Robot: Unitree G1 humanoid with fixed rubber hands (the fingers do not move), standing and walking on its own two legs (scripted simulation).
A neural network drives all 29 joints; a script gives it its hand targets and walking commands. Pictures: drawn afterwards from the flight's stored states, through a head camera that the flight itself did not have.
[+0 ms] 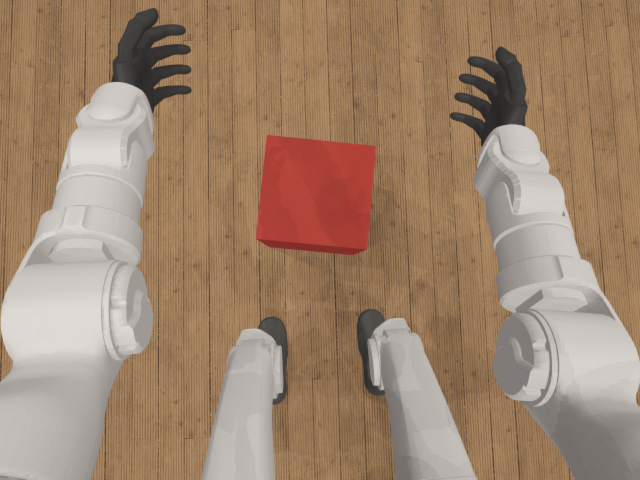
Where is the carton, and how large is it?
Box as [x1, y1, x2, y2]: [256, 135, 375, 254]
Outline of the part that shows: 267,135 256,238 268,246 346,254 353,254 366,249 375,146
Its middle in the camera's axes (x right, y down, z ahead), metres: -0.01 -0.09 +0.86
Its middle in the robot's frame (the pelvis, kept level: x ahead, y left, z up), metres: +0.49 -0.01 -0.52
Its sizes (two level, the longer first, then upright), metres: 0.210 0.200 0.250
